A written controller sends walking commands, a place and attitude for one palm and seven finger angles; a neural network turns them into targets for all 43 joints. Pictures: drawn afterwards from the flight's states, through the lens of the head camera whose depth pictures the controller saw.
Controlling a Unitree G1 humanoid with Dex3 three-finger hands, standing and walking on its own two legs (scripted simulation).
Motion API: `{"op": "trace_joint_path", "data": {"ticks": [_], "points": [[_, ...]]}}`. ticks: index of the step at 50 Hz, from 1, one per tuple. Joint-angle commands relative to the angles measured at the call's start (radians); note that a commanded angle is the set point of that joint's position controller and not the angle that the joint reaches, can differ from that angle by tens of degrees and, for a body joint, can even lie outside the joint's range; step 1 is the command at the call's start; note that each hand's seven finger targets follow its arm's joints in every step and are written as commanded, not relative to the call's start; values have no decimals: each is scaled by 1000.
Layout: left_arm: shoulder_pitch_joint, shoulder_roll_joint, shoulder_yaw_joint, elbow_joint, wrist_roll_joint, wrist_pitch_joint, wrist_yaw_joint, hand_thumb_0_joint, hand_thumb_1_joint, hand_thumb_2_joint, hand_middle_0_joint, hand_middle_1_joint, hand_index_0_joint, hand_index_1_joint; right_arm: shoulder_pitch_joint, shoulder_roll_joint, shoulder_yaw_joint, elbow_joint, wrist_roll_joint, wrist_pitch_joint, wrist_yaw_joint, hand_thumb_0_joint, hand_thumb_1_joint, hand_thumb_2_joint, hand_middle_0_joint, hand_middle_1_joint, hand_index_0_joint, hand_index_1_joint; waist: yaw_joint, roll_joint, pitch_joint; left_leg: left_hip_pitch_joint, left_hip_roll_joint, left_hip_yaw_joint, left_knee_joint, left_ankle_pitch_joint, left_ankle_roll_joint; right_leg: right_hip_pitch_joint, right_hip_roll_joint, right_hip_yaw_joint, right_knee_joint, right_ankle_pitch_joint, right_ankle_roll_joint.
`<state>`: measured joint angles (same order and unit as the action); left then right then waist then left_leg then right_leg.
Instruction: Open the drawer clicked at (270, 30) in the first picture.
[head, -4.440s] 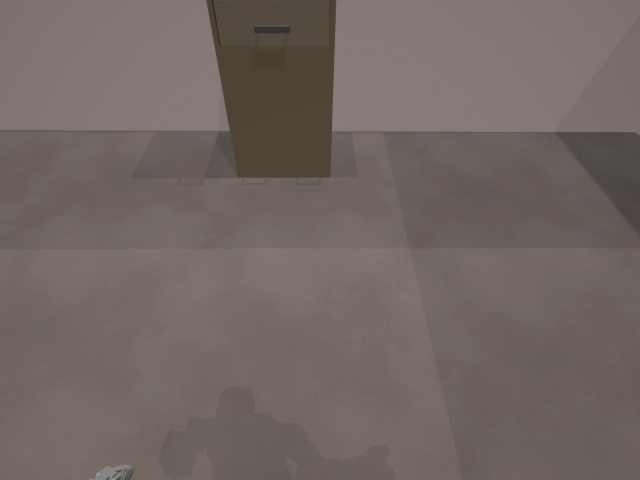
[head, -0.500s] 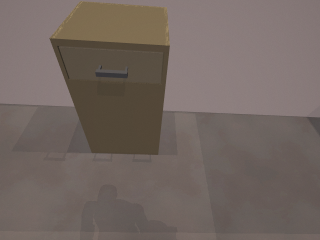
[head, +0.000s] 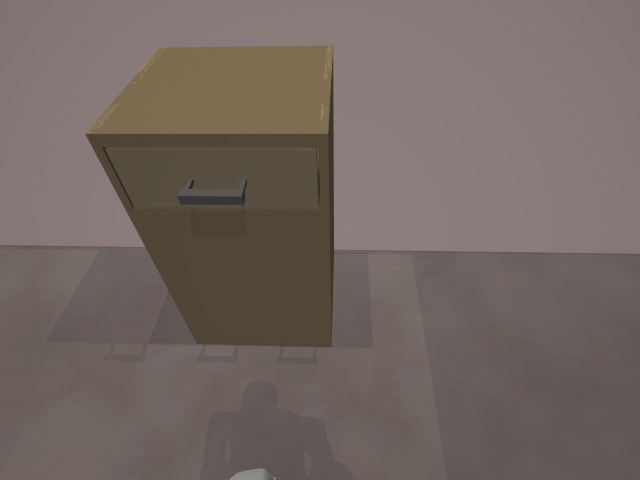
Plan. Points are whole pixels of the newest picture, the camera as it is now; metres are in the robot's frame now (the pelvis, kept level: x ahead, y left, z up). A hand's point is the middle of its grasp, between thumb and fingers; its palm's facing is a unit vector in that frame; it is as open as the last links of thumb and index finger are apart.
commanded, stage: take the last steps up to it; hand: left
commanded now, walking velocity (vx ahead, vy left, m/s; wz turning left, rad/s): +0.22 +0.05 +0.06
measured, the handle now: (214, 190) +0.67 +0.26 -0.04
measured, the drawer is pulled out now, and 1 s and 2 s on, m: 0.00 0.00 0.00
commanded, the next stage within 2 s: come to a stop and stand still in 0.18 s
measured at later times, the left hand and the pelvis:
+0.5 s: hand out of the picture +0.16 +0.23 -0.19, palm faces +0.05 -0.97 -0.23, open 7.4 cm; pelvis +0.12 +0.04 -0.01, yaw +0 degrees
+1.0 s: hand out of the picture +0.16 +0.18 -0.16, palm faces +0.08 -0.96 -0.28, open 7.3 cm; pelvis +0.10 -0.01 +0.00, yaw +1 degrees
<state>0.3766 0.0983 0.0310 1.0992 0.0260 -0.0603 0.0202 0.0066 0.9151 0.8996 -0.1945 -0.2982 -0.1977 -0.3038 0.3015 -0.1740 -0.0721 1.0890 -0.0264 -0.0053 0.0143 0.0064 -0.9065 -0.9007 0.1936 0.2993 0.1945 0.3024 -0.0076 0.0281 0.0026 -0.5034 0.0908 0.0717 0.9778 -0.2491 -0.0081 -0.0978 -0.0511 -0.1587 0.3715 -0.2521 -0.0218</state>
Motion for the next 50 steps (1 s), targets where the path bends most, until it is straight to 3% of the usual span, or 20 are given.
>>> {"op": "trace_joint_path", "data": {"ticks": [1,7,9,10,11,12,13,14,16,18,24,27,29,30,31,32,34,37,42,50], "points": [[95,145,25,-6,1,-26,3,0,900,900,-200,-300,-200,-300,-78,7,9,-88,5,-17,11,0,-900,-900,200,300,200,300,28,-136,134,-103,20,16,-127,50,-9,0,-242,138,-196,245,-98],[106,164,31,15,2,-11,6,0,900,900,-200,-300,-200,-300,-141,-6,21,-121,7,-32,13,0,-900,-900,200,300,200,300,40,-172,109,83,-23,51,-349,35,25,1,-238,108,-96,353,-91],[75,159,31,13,-2,-4,6,0,900,900,-200,-300,-200,-300,12,-50,13,-77,1,-42,0,0,-900,-900,200,300,200,300,-36,-112,37,330,-54,62,-484,105,37,-63,-185,55,108,386,-60],[92,131,25,8,-7,0,3,0,900,900,-200,-300,-200,-300,129,-122,-2,-46,-7,-51,-12,0,-900,-900,200,300,200,300,-74,22,-62,542,40,-36,-513,225,67,-168,-116,14,318,249,-23],[128,77,15,-8,-19,1,-3,0,900,900,-200,-300,-200,-300,213,-225,-23,-31,-7,-53,-26,0,-900,-900,200,300,200,300,-83,257,-166,720,288,-336,-569,397,160,-376,7,-37,579,-249,20],[96,90,16,-29,-11,4,1,0,900,900,-200,-300,-200,-300,239,-235,-20,-26,7,-40,-35,0,-900,-900,200,300,200,300,-90,223,-184,700,342,-396,-635,409,219,-425,17,61,753,-380,6],[35,92,18,-53,-7,7,1,0,900,900,-200,-300,-200,-300,172,-227,-17,-51,8,-35,-36,0,-900,-900,200,300,200,300,-71,119,-57,542,344,-357,-659,334,230,-445,-27,84,814,-349,-2],[12,72,17,-38,-3,13,0,0,900,900,-200,-300,-200,-300,92,-160,-1,-53,7,-44,-42,0,-900,-900,200,300,200,300,-46,157,-23,459,288,-294,-687,329,201,-456,-53,104,834,-271,8],[25,61,12,-6,-10,34,0,0,900,900,-200,-300,-200,-300,-34,-70,33,-81,10,-49,-50,0,-900,-900,200,300,200,300,9,98,49,285,230,-156,-701,518,163,-341,-87,146,721,-166,36],[63,48,3,11,-17,55,6,0,900,900,-200,-300,-200,-300,-72,-69,41,-82,12,-51,-59,0,-900,-900,200,300,200,300,38,33,20,253,206,-89,-685,711,151,-233,-73,146,587,-123,57],[-11,112,23,-64,-6,107,9,0,900,900,-200,-300,-200,-300,-96,-143,4,-88,4,-2,-66,0,-900,-900,200,300,200,300,21,100,8,264,255,-118,-657,557,187,-217,-32,121,435,-148,49],[-40,129,31,-99,-5,104,8,0,900,900,-200,-300,-200,-300,-114,-153,-7,-97,0,12,-60,0,-900,-900,200,300,200,300,27,133,24,253,228,-107,-617,494,162,-187,-14,111,337,-89,39],[-15,144,33,-105,-4,92,8,0,900,900,-200,-300,-200,-300,-121,-147,-8,-99,4,18,-52,0,-900,-900,200,300,200,300,49,78,2,230,171,-76,-540,355,109,-102,-15,108,158,81,37],[-27,183,36,-112,2,79,11,0,900,900,-200,-300,-200,-300,-104,-115,-6,-99,11,21,-46,0,-900,-900,200,300,200,300,42,-36,-13,222,89,-25,-445,205,53,-83,-70,189,48,244,25],[-70,248,41,-127,7,66,16,0,900,900,-200,-300,-200,-300,-69,-54,3,-108,20,25,-39,0,-900,-900,200,300,200,300,11,-242,-23,158,-28,47,-330,-73,0,-74,-233,379,-10,422,-40],[-71,284,43,-139,1,63,14,0,900,900,-200,-300,-200,-300,-75,-55,3,-119,21,37,-37,0,-900,-900,200,300,200,300,29,-250,-29,162,-67,6,-199,-296,-9,-125,-334,413,-54,543,-129],[-140,254,44,-154,0,64,24,0,900,900,-200,-300,-200,-300,-76,-59,2,-102,16,59,-39,0,-900,-900,200,300,200,300,14,-216,-15,147,-54,-81,-28,-300,-2,-167,-307,385,-71,460,-171],[-175,239,42,-167,-6,61,22,0,900,900,-200,-300,-200,-300,-48,-75,0,-74,14,56,-34,0,-900,-900,200,300,200,300,11,-127,-15,82,-60,-97,66,-202,-18,-83,-254,311,-38,474,-152],[-111,246,54,-147,-6,55,25,0,900,900,-200,-300,-200,-300,-65,-96,0,-90,11,54,-30,0,-900,-900,200,300,200,300,53,-151,-61,34,-58,-105,0,-181,-44,69,-274,338,-49,476,-156],[-112,267,66,-130,7,63,14,0,900,900,-200,-300,-200,-300,-49,-81,10,-95,14,44,-21,0,-900,-900,200,300,200,300,60,-207,-49,152,-66,-63,-251,-195,-20,2,-246,363,-140,94,-145]]}}
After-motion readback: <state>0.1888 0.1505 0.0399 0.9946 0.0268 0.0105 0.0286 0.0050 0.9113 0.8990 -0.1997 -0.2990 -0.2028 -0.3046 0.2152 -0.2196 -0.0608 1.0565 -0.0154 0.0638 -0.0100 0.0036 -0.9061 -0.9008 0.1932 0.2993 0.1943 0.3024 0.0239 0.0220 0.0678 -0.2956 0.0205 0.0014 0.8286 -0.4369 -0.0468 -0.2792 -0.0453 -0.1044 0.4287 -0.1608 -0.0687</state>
